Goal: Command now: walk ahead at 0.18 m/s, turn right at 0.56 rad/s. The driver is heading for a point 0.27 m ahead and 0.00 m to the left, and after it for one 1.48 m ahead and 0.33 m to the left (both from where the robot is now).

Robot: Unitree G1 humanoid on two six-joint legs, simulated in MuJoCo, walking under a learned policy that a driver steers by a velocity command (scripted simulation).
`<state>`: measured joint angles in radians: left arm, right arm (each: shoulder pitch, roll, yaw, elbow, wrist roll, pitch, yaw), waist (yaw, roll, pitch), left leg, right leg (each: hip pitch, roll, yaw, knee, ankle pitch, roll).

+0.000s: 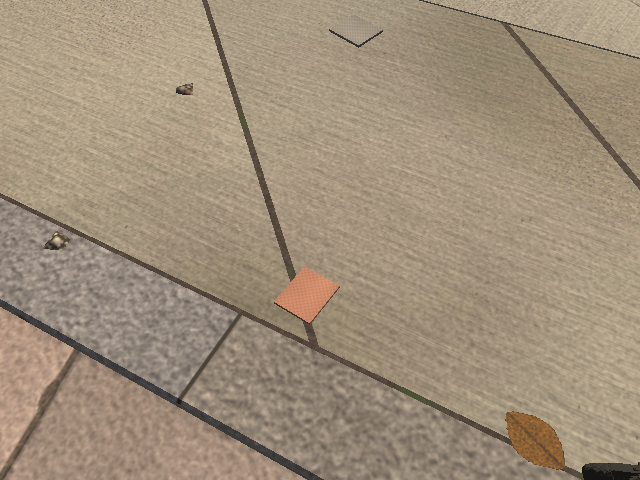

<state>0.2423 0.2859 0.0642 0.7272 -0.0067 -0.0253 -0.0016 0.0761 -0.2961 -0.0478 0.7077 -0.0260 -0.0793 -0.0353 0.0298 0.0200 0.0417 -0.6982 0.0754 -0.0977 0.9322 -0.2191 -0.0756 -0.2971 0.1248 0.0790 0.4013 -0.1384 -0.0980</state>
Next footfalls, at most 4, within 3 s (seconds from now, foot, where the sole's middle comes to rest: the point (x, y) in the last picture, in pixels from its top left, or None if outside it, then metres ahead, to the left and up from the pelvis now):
0.18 left None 0.22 0.13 -0.78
0.66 right None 0.09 -0.12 -0.78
1.14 left None -0.09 0.03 -0.78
1.62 right None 0.38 -0.02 -0.75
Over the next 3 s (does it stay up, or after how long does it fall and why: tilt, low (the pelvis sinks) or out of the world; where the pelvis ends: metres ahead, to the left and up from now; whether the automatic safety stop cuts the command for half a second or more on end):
stays up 0.84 0.16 0.01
